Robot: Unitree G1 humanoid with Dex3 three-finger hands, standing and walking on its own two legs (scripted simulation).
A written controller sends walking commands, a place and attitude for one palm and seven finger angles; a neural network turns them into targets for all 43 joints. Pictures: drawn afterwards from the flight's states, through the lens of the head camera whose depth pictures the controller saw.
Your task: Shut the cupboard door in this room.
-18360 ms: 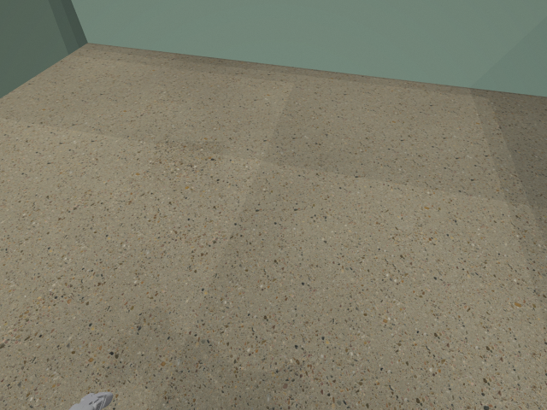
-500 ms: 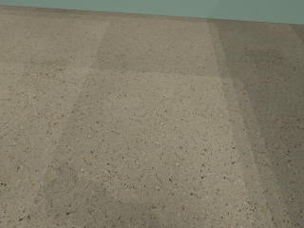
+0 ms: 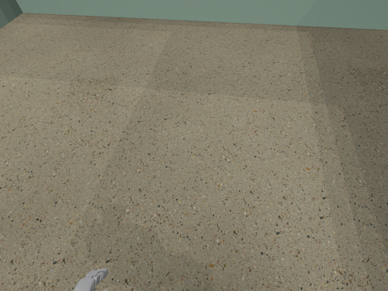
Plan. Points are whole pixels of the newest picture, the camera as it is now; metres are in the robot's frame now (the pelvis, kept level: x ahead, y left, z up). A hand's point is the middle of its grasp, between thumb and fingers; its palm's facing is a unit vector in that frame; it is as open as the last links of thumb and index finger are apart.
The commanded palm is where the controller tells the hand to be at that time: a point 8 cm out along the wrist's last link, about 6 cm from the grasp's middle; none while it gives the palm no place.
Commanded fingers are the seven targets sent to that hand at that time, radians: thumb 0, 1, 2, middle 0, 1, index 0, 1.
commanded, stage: turn or walk to find it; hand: left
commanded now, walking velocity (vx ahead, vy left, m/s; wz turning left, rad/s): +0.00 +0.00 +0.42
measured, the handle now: out of the picture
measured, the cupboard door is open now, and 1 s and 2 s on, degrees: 85 85 85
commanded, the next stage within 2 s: stand and wait in 0.42 s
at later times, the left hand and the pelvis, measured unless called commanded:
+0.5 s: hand out of the picture -0.05 +0.19 -0.16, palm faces +0.29 -0.92 -0.27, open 7.4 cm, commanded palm none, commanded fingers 0.00 0.90 0.90 -0.20 -0.30 -0.20 -0.30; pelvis -0.02 -0.01 +0.00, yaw +15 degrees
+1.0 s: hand out of the picture +0.00 +0.20 -0.17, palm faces +0.11 -0.96 -0.26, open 7.4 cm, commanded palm none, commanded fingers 0.00 0.90 0.90 -0.20 -0.30 -0.20 -0.30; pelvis -0.03 -0.01 -0.01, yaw +2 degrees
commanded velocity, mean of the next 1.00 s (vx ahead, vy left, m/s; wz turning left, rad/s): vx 0.00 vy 0.00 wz -0.12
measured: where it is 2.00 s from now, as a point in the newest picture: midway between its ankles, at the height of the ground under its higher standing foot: outside the picture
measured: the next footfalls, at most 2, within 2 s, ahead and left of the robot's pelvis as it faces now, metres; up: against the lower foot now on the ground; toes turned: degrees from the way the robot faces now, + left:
right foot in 0.02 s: +0.04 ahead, -0.11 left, +0.00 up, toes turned -3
left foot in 0.54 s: -0.04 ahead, +0.12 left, +0.00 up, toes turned +19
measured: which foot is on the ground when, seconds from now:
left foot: down 0.00-0.02, up 0.04-0.52, down 0.54-0.98, up 1.00-1.00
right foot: up 0.00-0.00, down 0.02-0.56, up 0.58-0.96, down 0.98-1.00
